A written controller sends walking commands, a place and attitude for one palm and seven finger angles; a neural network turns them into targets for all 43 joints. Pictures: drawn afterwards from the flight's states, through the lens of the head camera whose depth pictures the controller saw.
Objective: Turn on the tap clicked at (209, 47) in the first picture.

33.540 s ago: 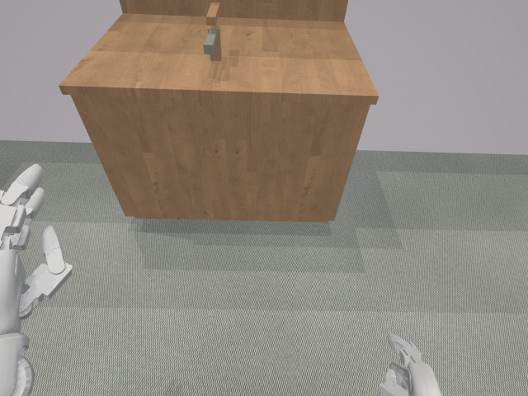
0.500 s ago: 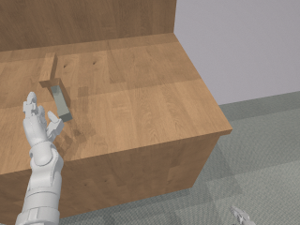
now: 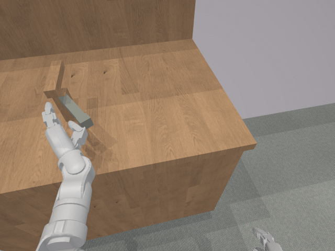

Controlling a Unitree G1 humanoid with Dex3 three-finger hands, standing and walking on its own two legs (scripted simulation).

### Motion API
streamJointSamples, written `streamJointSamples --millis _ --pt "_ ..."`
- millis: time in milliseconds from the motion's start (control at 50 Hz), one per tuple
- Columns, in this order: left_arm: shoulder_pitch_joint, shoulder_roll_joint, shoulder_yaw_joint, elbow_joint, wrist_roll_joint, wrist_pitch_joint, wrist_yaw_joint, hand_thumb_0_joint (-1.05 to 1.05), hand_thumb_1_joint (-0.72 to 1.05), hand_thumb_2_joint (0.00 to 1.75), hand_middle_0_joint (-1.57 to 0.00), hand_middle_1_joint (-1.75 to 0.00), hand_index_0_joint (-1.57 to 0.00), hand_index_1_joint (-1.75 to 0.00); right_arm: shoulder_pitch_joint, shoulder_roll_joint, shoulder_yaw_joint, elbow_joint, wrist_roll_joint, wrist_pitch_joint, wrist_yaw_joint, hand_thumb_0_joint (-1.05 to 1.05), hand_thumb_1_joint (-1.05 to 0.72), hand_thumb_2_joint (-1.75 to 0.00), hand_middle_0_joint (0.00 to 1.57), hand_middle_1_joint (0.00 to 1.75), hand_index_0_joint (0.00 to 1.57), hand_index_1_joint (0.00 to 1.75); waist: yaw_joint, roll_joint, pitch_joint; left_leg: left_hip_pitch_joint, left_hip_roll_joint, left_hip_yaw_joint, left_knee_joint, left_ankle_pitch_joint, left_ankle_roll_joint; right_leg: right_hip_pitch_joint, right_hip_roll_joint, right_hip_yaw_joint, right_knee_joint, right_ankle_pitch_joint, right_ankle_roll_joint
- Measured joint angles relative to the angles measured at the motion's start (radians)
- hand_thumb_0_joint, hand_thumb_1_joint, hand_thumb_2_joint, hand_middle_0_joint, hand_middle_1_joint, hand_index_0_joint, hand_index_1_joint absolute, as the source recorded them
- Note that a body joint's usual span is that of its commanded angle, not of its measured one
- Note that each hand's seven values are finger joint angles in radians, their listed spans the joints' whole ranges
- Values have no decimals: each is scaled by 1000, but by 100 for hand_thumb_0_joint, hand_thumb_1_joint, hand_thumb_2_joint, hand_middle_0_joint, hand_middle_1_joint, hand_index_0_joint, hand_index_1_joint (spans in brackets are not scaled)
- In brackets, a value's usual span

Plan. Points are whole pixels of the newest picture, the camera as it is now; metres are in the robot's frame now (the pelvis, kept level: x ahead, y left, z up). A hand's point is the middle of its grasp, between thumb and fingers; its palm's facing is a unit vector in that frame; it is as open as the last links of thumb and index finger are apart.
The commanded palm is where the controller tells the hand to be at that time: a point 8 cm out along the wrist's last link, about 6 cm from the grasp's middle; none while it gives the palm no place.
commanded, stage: push the lever round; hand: left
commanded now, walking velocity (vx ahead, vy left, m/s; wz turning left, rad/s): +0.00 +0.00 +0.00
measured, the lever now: (84, 121) +0.40 +0.23 +0.09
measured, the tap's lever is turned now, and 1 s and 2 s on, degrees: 31 57 83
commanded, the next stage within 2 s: lift the hand up off the lever in 1.68 s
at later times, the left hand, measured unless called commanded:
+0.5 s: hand (99, 123) +0.40 +0.20 +0.09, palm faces +0.73 -0.68 -0.07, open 7.8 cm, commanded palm +0.35 +0.21 +0.08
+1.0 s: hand (110, 115) +0.43 +0.17 +0.09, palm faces +0.78 -0.62 -0.09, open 7.6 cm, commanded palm +0.38 +0.18 +0.08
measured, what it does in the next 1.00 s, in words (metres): stands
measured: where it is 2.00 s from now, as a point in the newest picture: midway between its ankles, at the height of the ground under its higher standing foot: outside the picture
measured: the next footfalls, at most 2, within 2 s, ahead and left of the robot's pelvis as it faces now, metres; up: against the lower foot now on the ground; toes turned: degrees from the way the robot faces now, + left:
none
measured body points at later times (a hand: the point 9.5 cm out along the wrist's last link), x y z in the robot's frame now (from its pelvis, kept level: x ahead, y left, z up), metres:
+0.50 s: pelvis +0.00 -0.01 +0.00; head +0.03 -0.02 +0.45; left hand +0.36 +0.23 +0.09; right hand +0.12 -0.26 -0.12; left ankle +0.00 +0.11 -0.72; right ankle +0.03 -0.08 -0.72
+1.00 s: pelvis +0.00 -0.01 -0.01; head +0.04 -0.02 +0.44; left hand +0.38 +0.20 +0.09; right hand +0.12 -0.26 -0.14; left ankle +0.00 +0.11 -0.72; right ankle +0.03 -0.08 -0.72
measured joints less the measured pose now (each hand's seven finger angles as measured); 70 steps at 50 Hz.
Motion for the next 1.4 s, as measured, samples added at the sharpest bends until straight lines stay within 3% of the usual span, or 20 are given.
streamJointSamples --millis 300,760,1060,1400 --pt "-65 -40 0 59 41 16 125 2 92 90 -15 -15 -15 -15 15 5 -17 18 -16 17 11 1 -91 -90 20 30 20 30 -13 1 -11 -3 8 1 -6 1 -9 -8 8 1 -1 -1 -10" --pt "-191 -91 20 173 87 30 268 2 92 91 -15 -15 -15 -15 7 20 -33 42 -46 26 40 1 -91 -90 20 30 20 30 -24 -7 -29 -34 10 -7 6 -6 -17 -38 10 -8 15 -11 -18" --pt "-332 -115 44 301 125 43 369 1 95 92 -15 -15 -15 -15 9 30 -36 70 -69 25 71 1 -91 -90 20 30 20 30 -34 -5 -42 -94 8 -14 42 -17 -22 -97 6 -16 53 -26 -22" --pt "-423 -76 136 390 160 45 394 2 91 91 -15 -15 -14 -14 53 21 -44 73 -79 29 82 1 -91 -90 20 30 20 30 -67 -8 -61 -137 19 -8 53 -21 -30 -147 17 -11 68 -28 -32"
